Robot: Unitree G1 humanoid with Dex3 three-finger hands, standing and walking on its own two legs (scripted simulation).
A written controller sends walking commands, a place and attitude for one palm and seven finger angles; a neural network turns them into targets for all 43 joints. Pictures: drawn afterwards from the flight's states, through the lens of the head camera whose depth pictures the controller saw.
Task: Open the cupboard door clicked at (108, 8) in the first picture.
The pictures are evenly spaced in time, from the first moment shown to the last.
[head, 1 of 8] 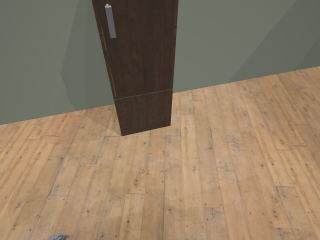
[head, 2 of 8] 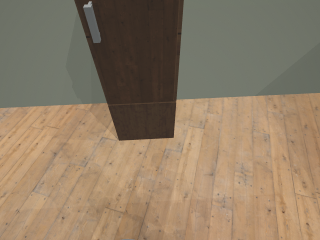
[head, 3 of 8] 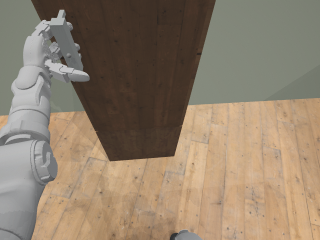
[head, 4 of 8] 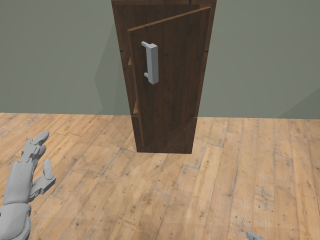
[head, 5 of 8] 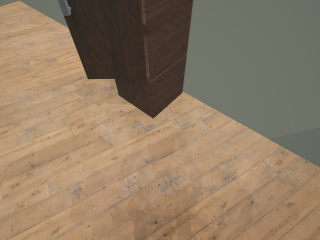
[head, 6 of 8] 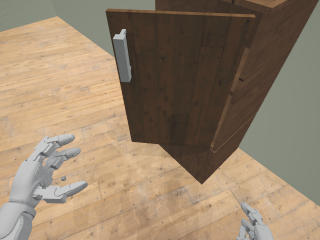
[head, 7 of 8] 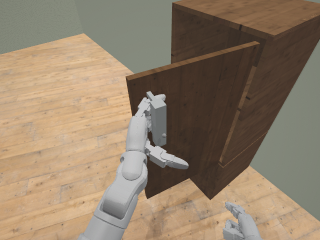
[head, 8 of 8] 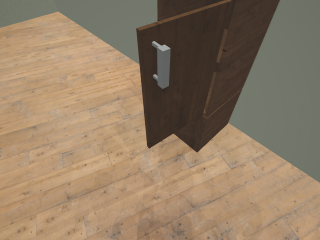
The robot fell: no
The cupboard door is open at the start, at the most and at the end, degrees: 0 85 83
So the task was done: yes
